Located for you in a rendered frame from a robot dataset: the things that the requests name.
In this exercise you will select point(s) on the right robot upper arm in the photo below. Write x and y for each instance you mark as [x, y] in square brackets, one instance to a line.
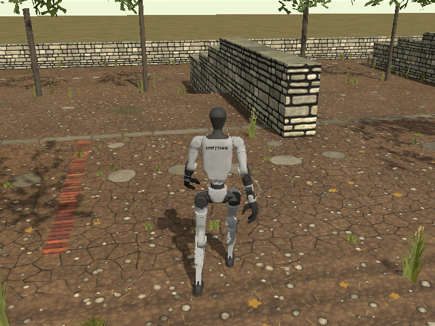
[238, 143]

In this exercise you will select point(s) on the robot right thigh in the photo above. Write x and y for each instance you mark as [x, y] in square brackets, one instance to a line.
[233, 202]

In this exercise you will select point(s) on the robot right hand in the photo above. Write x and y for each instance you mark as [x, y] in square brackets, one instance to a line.
[254, 207]

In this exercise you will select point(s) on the humanoid robot head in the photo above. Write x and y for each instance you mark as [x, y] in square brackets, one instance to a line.
[218, 118]

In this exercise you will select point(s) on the left robot upper arm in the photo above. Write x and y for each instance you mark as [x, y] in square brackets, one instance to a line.
[193, 152]

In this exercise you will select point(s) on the right robot forearm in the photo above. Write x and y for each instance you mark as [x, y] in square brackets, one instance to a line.
[248, 186]

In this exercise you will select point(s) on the robot left hand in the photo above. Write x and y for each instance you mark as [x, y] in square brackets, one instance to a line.
[190, 186]

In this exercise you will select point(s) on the left robot forearm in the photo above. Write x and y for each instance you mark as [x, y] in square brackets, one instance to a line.
[188, 174]

